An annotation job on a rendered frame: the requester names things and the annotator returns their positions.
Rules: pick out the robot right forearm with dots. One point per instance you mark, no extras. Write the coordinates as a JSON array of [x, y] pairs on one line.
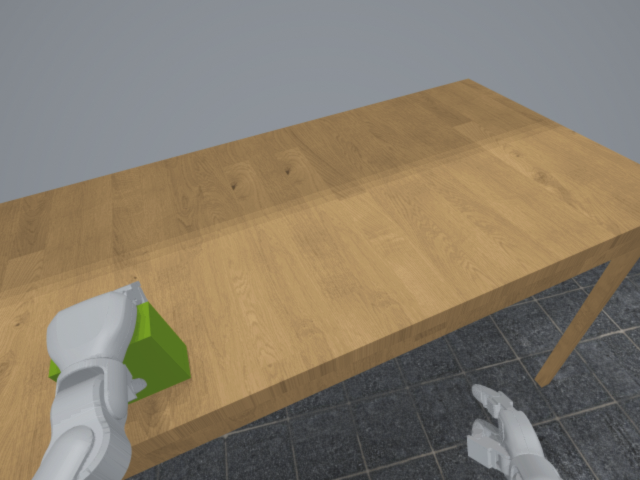
[[532, 467]]

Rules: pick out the robot left forearm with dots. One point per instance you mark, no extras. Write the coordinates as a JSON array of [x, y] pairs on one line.
[[88, 416]]

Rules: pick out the right robot hand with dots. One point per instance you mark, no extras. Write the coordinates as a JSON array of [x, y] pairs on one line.
[[493, 447]]

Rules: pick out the table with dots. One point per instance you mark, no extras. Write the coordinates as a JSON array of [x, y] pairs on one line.
[[290, 261]]

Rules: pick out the sponge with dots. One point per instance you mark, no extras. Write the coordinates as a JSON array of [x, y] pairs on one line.
[[155, 354]]

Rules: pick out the left robot hand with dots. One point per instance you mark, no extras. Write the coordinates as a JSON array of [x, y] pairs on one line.
[[99, 327]]

